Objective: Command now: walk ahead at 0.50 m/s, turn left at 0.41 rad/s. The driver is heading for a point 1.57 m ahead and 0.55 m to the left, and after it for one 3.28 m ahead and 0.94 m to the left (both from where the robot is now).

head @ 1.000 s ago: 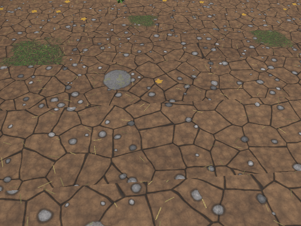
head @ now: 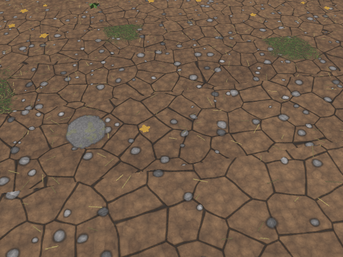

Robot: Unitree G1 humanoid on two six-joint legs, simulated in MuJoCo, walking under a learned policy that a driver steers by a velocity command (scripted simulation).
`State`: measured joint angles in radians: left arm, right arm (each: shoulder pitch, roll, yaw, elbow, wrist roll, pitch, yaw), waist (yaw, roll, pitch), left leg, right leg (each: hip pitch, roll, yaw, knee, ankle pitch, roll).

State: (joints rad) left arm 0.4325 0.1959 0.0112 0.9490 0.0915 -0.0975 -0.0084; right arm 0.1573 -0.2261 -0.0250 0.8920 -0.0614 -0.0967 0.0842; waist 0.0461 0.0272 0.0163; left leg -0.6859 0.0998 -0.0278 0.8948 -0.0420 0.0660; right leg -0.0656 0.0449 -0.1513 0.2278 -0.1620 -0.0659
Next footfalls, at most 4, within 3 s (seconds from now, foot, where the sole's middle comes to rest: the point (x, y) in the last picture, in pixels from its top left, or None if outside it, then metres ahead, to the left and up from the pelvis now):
0.44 left None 0.47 0.25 -0.94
0.82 right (157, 206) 0.81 0.14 -0.94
1.36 left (95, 197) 0.85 0.45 -0.94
1.94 right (110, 141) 1.33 0.48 -1.10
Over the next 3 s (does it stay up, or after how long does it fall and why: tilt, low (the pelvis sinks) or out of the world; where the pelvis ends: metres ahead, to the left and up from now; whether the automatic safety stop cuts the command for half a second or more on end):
stays up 1.51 0.62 -0.31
